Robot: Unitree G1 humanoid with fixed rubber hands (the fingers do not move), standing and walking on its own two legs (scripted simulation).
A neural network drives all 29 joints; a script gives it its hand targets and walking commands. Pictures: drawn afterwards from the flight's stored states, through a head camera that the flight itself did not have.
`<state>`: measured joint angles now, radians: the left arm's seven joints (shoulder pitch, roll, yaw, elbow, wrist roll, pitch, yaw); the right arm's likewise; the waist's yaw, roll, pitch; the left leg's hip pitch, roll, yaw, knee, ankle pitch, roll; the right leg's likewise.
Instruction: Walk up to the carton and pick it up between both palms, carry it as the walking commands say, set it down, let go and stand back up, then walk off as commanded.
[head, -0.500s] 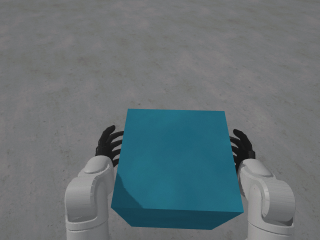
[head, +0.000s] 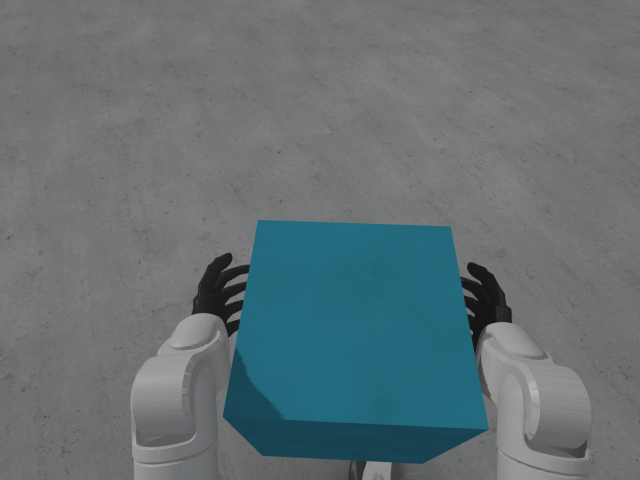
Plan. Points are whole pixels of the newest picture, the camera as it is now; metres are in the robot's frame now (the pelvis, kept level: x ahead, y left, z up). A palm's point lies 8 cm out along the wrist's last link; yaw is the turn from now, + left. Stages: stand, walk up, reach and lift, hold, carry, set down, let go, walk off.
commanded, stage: carry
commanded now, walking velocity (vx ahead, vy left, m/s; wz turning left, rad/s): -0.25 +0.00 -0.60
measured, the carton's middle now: (347, 352) +0.25 +0.00 +0.02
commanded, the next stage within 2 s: none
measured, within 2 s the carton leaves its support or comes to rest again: neither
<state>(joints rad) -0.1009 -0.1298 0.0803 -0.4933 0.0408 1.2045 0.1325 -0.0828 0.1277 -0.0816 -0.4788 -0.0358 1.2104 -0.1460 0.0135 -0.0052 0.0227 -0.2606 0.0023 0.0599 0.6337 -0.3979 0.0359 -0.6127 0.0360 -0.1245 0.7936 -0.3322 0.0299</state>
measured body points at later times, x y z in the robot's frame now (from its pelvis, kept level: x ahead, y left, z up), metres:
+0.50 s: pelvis -0.13 -0.07 +0.00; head -0.13 -0.07 +0.45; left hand +0.15 +0.05 +0.09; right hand +0.11 -0.25 +0.07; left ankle -0.14 +0.05 -0.71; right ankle -0.10 -0.13 -0.72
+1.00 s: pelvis -0.18 -0.07 +0.00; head -0.21 -0.07 +0.45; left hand +0.09 +0.05 +0.10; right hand +0.06 -0.25 +0.09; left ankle -0.16 +0.04 -0.72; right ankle -0.10 -0.13 -0.72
